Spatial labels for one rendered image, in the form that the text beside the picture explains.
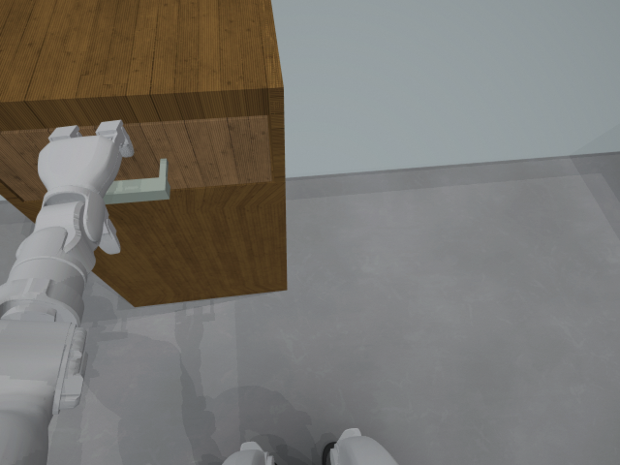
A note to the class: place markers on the drawer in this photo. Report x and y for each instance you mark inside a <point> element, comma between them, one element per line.
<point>200,152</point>

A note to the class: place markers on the cabinet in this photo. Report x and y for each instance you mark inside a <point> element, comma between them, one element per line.
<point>83,62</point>

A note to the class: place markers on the handle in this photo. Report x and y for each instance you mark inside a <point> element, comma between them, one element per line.
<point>140,190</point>

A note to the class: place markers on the left robot hand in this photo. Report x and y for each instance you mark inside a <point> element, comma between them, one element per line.
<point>90,162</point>

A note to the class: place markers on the robot left upper arm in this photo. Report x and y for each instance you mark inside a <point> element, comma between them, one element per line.
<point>42,368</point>

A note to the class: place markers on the left robot forearm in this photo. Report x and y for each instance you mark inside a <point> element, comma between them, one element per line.
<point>49,275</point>

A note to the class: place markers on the robot right shin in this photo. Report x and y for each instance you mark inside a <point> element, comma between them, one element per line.
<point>349,433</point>

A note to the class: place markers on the robot right thigh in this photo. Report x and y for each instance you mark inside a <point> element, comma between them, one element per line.
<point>360,450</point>

